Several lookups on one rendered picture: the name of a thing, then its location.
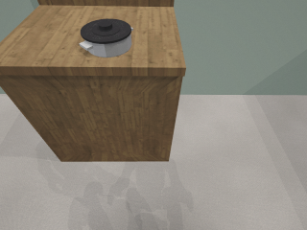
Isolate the lid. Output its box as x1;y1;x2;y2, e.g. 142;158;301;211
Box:
80;18;131;44

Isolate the knob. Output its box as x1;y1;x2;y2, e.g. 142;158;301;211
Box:
98;20;112;31

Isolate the pot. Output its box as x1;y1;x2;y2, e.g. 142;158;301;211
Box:
79;27;133;58

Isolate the table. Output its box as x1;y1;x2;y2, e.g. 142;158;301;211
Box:
0;0;186;162

